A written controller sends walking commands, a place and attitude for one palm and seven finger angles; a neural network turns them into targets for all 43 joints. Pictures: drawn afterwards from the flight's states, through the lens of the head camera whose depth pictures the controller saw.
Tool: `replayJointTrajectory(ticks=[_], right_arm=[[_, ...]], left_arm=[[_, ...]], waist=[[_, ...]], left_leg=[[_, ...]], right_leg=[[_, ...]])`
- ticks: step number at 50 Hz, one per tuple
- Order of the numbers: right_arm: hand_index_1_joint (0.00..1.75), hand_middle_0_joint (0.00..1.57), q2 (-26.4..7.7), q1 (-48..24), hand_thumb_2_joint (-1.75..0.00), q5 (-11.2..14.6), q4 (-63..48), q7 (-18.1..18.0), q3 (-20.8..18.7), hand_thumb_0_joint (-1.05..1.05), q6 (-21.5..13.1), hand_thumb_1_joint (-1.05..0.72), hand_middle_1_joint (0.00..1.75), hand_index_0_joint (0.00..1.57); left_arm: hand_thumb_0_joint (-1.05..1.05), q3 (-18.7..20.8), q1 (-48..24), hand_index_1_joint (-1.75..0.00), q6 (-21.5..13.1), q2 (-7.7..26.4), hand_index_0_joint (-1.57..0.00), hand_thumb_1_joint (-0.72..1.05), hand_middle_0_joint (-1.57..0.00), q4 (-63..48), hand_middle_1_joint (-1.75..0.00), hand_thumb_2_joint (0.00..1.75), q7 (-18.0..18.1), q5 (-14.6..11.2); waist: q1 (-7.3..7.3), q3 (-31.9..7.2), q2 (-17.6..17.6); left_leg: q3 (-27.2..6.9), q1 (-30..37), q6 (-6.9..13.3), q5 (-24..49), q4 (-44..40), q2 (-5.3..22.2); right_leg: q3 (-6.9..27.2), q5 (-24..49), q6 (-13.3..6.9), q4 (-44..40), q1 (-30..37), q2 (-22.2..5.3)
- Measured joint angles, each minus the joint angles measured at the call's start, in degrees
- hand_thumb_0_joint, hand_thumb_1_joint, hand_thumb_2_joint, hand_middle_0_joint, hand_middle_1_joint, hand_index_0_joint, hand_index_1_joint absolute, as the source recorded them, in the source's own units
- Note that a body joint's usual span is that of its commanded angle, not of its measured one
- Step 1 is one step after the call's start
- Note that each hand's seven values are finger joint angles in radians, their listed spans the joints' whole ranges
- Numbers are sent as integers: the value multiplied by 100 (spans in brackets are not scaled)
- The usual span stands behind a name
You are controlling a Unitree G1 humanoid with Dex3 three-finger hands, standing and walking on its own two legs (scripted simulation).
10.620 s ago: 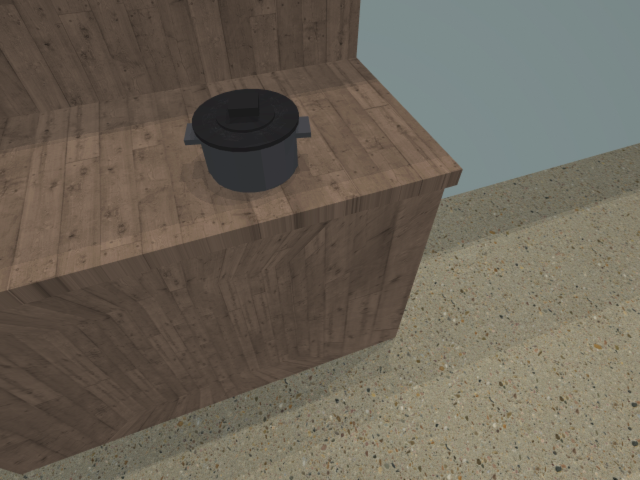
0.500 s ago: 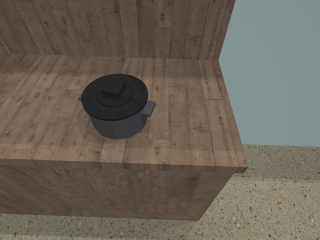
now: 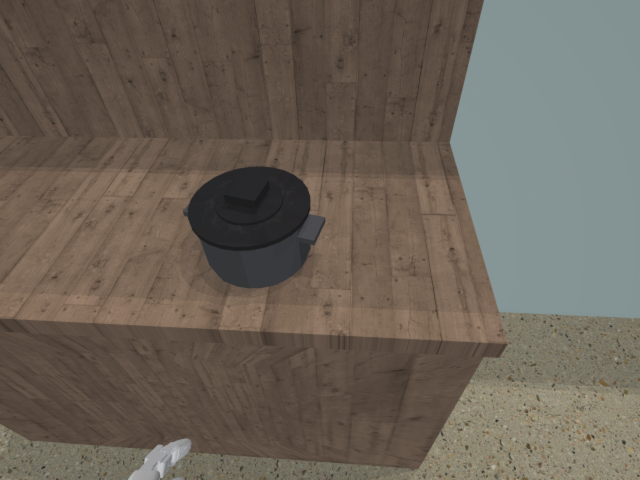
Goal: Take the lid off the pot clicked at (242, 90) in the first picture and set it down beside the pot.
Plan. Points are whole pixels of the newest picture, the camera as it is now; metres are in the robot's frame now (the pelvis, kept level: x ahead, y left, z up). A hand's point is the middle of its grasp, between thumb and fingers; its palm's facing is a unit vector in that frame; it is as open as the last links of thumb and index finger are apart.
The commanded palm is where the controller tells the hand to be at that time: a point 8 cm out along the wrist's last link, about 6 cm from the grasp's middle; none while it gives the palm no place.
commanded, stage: lift the closed hand beside the body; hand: left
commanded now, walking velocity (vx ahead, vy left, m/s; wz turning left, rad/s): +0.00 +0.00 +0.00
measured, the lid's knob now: (247, 191) +0.48 +0.14 +0.12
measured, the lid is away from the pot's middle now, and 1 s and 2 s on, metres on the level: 0.00 0.00 0.00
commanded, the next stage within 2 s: raise the hand higher, near the body in 0.44 s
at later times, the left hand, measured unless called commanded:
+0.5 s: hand out of the picture +0.12 +0.21 +0.03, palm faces +0.25 -0.90 -0.36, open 3.1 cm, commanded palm +0.07 +0.26 +0.07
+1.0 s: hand (90, 442) +0.14 +0.23 +0.09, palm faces +0.29 -0.86 -0.41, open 3.1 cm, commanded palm +0.09 +0.26 +0.12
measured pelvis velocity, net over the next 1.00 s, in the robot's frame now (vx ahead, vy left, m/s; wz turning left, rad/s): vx -0.01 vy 0.00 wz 0.00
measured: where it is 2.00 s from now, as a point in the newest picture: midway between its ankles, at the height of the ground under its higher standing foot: outside the picture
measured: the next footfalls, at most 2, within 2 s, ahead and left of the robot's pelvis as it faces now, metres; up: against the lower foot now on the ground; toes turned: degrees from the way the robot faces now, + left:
none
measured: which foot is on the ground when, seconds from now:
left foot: down 0.00-1.00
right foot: down 0.00-1.00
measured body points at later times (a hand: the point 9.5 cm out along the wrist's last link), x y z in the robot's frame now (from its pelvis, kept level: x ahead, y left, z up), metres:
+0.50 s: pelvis -0.02 -0.01 +0.00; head -0.02 -0.03 +0.45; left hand +0.10 +0.26 +0.05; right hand +0.17 -0.22 -0.08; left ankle -0.01 +0.09 -0.74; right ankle -0.02 -0.12 -0.74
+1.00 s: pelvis -0.01 +0.00 +0.00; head -0.02 -0.01 +0.45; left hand +0.12 +0.27 +0.12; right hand +0.21 -0.21 -0.06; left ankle -0.01 +0.09 -0.74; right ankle -0.02 -0.12 -0.74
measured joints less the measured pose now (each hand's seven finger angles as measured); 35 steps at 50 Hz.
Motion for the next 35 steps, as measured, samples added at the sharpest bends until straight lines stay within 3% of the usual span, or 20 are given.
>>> replayJointTrajectory(ticks=[5,10,15,22,29,35], right_arm=[[30,20,-15,-750,-90,-88,-995,104,-157,2,193,-92,30,20],[30,20,62,-1157,-90,-84,-1962,8,-147,1,305,-91,30,20],[30,20,39,-1039,-90,-125,-2120,-160,-131,1,485,-91,30,17],[30,20,230,-685,-90,-190,-1878,-179,97,1,498,-90,30,19],[30,20,395,-494,-90,-201,-1544,-174,151,1,461,-90,30,20],[30,21,325,-544,-90,-192,-1471,-170,70,1,378,-90,30,20]], left_arm=[[2,349,222,-60,-269,-174,-47,94,-46,-1045,-59,90,-318,3],[1,492,628,-82,-533,-54,-67,92,-66,-1877,-81,90,-486,-67],[1,671,885,-105,-553,138,-88,91,-88,-2440,-104,90,-462,-102],[1,925,1075,-134,-522,313,-115,90,-114,-2918,-133,90,-408,-91],[1,1232,1253,-146,-566,467,-126,90,-126,-3355,-145,90,-375,-64],[1,1347,1334,-149,-629,525,-129,90,-128,-3602,-148,90,-375,-31]], waist=[[0,-167,-86],[169,-105,-193],[344,32,-186],[373,155,-56],[331,191,57],[334,198,91]], left_leg=[[91,-1,-33,63,-22,43],[19,-90,-86,66,91,128],[-101,-137,-110,92,133,163],[-127,-20,-108,105,73,162],[-55,135,-86,98,-26,153],[-2,195,-55,94,-76,134]], right_leg=[[91,43,-28,80,-86,39],[15,103,-89,52,-92,124],[-105,170,-122,-56,-34,163],[-129,196,-119,-156,108,166],[-56,202,-93,-227,226,159],[-4,204,-59,-259,262,139]])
